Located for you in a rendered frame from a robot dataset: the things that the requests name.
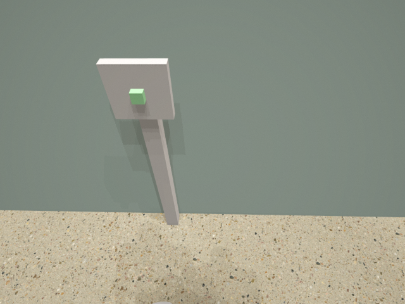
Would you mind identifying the button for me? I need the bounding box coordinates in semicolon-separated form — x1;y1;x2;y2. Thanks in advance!
129;89;146;105

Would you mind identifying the panel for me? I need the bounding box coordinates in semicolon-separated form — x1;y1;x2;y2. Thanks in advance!
96;58;180;225

